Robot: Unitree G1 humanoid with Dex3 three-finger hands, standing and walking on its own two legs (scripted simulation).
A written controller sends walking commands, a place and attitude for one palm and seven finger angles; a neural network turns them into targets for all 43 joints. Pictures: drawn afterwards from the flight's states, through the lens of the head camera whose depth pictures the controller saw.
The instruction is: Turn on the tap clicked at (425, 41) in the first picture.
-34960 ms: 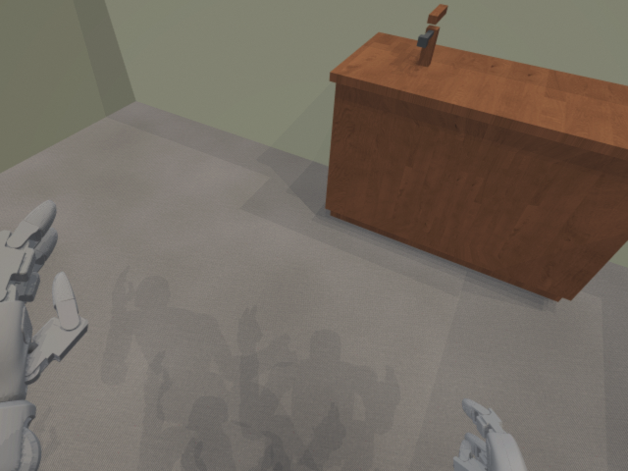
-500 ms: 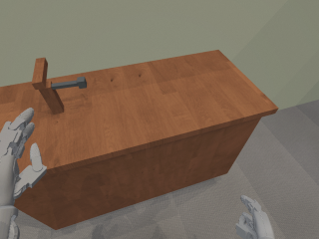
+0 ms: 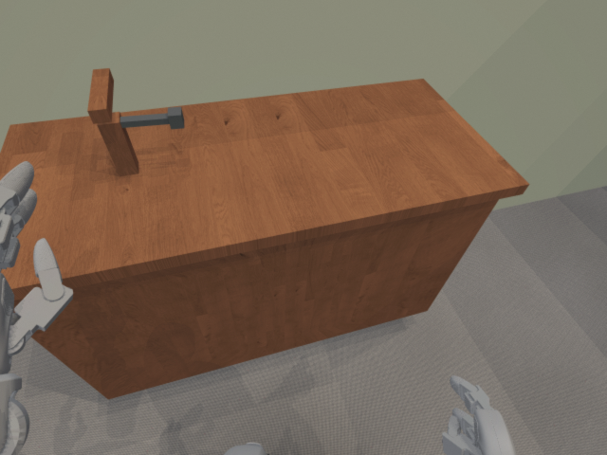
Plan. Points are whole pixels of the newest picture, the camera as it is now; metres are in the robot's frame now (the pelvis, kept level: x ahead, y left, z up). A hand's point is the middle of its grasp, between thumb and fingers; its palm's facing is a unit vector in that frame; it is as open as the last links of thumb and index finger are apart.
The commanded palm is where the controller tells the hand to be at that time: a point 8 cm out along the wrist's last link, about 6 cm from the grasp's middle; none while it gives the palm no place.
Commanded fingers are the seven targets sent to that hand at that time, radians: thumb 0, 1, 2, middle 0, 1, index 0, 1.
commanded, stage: step back with the hand held close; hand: left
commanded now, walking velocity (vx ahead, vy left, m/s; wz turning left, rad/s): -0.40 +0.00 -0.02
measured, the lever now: (176, 118) +0.65 +0.28 +0.08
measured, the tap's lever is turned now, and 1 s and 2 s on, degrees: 86 86 86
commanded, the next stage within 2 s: stop stepping back and stand still in 0.36 s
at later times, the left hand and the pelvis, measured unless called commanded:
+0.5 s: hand out of the picture +0.12 +0.25 +0.19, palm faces +0.49 -0.79 -0.37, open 7.4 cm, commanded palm +0.06 +0.27 +0.19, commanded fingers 0.00 0.90 0.90 -0.20 -0.30 -0.20 -0.30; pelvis -0.09 -0.01 +0.00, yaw +3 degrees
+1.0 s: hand out of the picture +0.08 +0.21 +0.17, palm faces +0.42 -0.84 -0.35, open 7.4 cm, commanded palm +0.03 +0.25 +0.19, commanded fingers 0.00 0.90 0.90 -0.20 -0.30 -0.20 -0.30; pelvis -0.13 -0.03 +0.01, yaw +0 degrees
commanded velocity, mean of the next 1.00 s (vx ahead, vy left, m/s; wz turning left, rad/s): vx -0.10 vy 0.02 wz -0.04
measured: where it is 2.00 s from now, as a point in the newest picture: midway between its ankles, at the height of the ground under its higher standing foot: outside the picture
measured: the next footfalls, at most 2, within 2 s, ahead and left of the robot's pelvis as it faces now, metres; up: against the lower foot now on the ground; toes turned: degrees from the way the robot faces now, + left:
left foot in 0.34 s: +0.01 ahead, +0.13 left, +0.00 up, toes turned +5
right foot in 0.62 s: -0.08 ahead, -0.14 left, +0.00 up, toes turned +0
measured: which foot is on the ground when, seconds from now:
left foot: down 0.00-0.18, up 0.20-0.32, down 0.34-0.62, up 0.64-0.82, down 0.84-1.00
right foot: down 0.00-0.34, up 0.36-0.60, down 0.62-1.00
